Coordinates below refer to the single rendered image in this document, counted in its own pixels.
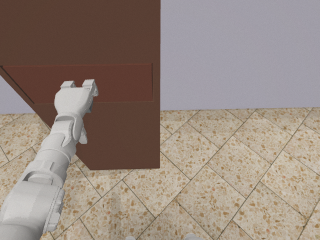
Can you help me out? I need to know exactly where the robot left forearm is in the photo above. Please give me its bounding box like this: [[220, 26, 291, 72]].
[[0, 112, 84, 224]]

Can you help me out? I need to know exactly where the handle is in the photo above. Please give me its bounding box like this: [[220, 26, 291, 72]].
[[86, 100, 94, 113]]

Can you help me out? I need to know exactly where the cabinet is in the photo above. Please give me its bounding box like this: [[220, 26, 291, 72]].
[[0, 0, 161, 171]]

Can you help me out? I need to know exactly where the robot left upper arm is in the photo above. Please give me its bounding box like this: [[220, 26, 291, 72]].
[[0, 180, 65, 240]]

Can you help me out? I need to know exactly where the drawer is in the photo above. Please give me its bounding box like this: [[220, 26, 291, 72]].
[[3, 63, 153, 104]]

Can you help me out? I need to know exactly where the robot left hand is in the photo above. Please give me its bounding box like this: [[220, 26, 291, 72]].
[[54, 79, 99, 144]]

